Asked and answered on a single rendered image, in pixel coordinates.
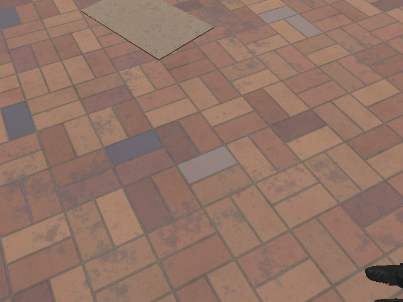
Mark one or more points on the right robot hand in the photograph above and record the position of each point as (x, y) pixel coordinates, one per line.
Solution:
(389, 274)

